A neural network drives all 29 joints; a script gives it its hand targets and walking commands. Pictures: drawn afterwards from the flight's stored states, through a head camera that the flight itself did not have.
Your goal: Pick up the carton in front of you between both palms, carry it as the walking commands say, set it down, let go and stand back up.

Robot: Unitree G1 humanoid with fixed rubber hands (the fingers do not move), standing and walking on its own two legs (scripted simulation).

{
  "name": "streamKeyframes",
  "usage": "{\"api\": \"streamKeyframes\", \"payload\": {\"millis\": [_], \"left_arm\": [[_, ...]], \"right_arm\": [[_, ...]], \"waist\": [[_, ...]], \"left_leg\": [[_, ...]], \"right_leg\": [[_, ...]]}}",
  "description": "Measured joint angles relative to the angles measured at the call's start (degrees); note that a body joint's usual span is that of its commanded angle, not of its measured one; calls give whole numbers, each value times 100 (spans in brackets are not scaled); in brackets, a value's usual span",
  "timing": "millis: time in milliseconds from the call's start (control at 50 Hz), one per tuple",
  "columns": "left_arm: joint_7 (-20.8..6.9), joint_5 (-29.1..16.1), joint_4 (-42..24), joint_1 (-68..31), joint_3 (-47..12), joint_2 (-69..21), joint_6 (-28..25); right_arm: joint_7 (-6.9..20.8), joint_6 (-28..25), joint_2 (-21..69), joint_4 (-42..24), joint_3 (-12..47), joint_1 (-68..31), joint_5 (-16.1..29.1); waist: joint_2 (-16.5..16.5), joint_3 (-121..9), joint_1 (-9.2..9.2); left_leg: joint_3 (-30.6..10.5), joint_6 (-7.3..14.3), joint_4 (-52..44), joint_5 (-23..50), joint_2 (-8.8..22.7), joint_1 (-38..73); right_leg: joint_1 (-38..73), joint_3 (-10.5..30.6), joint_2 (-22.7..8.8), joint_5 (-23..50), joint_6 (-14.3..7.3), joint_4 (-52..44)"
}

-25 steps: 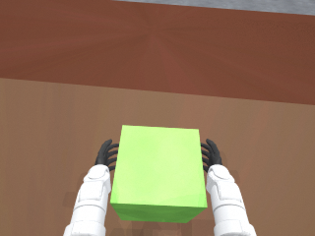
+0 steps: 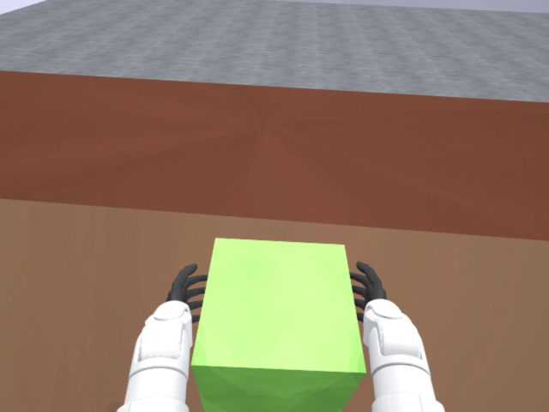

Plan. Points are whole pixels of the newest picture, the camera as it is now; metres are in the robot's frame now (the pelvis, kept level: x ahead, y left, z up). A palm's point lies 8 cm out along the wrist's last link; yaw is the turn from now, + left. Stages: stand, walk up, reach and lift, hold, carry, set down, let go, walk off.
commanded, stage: reach and lift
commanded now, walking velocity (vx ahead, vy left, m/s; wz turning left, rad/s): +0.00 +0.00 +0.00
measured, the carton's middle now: (274, 335) +0.29 +0.00 -0.05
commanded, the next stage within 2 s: hold in 0.84 s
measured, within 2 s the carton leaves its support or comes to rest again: neither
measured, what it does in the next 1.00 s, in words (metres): stands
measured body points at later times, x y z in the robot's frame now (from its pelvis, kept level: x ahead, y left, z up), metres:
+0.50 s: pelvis +0.01 +0.00 +0.01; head -0.01 +0.00 +0.46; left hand +0.32 +0.15 +0.03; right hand +0.32 -0.15 +0.03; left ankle +0.03 +0.12 -0.74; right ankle +0.02 -0.12 -0.74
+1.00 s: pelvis +0.02 +0.00 +0.01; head -0.03 +0.00 +0.46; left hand +0.31 +0.15 +0.05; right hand +0.31 -0.15 +0.05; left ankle +0.03 +0.12 -0.74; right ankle +0.02 -0.12 -0.74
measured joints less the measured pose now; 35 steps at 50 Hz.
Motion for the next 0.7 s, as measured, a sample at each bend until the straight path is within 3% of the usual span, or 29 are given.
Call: {"api": "streamKeyframes", "payload": {"millis": [280,700], "left_arm": [[-27,7,-230,-90,-3,-29,9],[26,-140,-765,412,-537,101,363]], "right_arm": [[42,13,24,-252,-21,-76,8],[-16,383,-112,-775,561,412,179]], "waist": [[-13,223,1],[-8,161,-3]], "left_leg": [[1,1,-208,108,-3,144],[-14,0,-690,180,14,640]], "right_leg": [[131,10,-14,95,9,-182],[635,8,-28,174,-1,-679]]}}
